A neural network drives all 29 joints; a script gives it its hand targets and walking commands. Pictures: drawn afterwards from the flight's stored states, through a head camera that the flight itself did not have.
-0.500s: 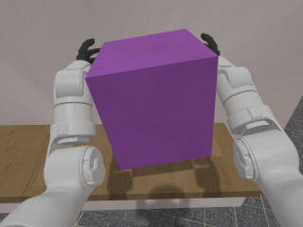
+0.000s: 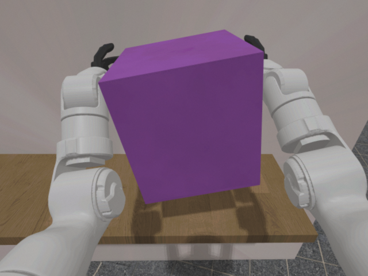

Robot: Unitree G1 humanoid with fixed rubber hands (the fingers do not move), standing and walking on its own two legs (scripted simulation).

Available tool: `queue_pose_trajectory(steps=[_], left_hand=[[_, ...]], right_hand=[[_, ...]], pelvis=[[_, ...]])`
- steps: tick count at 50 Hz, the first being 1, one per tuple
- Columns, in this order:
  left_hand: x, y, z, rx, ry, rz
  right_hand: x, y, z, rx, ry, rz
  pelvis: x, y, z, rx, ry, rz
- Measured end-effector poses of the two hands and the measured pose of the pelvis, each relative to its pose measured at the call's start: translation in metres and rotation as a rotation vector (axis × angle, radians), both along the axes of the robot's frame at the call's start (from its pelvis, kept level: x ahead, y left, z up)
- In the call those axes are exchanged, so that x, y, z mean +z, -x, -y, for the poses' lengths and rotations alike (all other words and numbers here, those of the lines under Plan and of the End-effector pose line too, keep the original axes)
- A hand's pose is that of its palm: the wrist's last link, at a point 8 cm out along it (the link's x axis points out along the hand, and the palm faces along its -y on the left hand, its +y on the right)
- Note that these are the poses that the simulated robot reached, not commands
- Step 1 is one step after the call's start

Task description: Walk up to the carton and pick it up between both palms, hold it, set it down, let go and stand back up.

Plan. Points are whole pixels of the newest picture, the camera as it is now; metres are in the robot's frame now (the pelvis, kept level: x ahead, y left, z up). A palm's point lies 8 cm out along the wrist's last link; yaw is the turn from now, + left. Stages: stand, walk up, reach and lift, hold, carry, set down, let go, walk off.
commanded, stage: hold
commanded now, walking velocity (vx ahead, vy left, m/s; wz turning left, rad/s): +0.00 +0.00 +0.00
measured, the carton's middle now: (187, 111) +0.32 +0.00 +0.28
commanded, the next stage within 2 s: none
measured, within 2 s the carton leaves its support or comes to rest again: neither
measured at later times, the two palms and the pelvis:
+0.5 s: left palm (103, 81) +0.38 +0.16 +0.33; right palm (254, 76) +0.37 -0.14 +0.33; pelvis +0.01 +0.00 +0.00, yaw +1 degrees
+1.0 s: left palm (103, 79) +0.37 +0.16 +0.33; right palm (255, 73) +0.37 -0.14 +0.34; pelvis +0.01 +0.00 +0.00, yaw +0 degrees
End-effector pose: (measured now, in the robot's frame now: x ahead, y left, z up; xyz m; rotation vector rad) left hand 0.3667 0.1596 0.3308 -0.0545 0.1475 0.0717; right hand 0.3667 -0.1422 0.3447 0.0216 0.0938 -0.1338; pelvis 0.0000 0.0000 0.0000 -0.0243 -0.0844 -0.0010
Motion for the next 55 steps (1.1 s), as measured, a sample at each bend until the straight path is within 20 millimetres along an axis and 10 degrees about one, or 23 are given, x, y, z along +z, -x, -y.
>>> queue_pose_trajectory(steps=[55], left_hand=[[0.001, -0.005, 0.001, 0.004, -0.008, 0.015]], right_hand=[[-0.006, -0.006, 0.001, 0.007, 0.002, -0.011]], pelvis=[[0.0, -0.005, 0.003, 0.006, 0.002, -0.006]])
